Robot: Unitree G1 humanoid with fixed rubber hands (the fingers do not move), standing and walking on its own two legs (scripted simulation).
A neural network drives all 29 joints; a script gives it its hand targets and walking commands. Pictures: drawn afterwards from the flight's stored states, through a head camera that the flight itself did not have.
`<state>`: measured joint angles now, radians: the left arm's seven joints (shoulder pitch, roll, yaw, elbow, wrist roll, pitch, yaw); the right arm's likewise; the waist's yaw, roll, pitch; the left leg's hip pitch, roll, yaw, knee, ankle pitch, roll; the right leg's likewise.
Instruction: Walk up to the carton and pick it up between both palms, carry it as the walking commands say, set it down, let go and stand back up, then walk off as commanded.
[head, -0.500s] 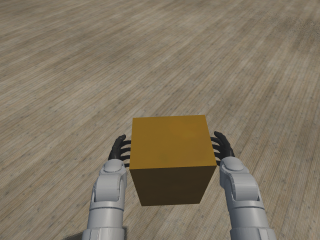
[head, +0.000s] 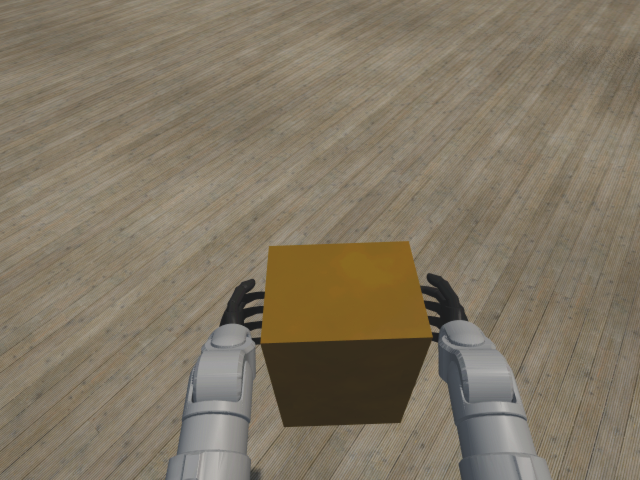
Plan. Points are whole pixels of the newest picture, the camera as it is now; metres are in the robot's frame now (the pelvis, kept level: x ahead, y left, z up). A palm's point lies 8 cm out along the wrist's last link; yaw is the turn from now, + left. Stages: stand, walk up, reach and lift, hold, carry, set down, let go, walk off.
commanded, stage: carry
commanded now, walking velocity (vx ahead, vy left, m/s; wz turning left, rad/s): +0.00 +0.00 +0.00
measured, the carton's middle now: (340, 342) +0.33 +0.00 -0.06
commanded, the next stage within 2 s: hold in 1.16 s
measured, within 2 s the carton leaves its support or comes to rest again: neither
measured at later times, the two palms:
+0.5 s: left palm (233, 383) +0.23 +0.13 +0.03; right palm (477, 382) +0.23 -0.15 +0.04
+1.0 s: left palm (236, 389) +0.23 +0.13 +0.03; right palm (481, 387) +0.22 -0.15 +0.04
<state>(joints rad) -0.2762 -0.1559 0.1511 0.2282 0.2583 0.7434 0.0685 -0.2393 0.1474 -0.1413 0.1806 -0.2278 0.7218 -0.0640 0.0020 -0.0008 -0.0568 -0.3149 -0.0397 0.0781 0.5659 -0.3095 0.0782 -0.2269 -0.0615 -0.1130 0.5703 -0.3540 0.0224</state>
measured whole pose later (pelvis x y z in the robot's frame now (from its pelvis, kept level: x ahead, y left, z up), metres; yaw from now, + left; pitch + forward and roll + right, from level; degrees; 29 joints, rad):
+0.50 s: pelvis -0.06 -0.01 +0.00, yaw +0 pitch +1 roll -1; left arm -0.29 -0.16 0.16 0.28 0.27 0.77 0.07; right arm -0.24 0.15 -0.15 0.22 -0.24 0.74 -0.06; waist 0.00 -0.01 -0.08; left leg -0.34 -0.03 0.08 0.51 -0.19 0.08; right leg -0.26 -0.05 -0.11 0.54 -0.29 0.01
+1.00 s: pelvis -0.07 -0.01 +0.00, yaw +0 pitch +2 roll -1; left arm -0.29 -0.16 0.17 0.25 0.26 0.76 0.07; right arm -0.25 0.15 -0.15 0.20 -0.23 0.74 -0.06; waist 0.00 0.00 -0.06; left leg -0.37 -0.02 0.08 0.51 -0.17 0.07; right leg -0.28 -0.04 -0.12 0.52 -0.26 0.00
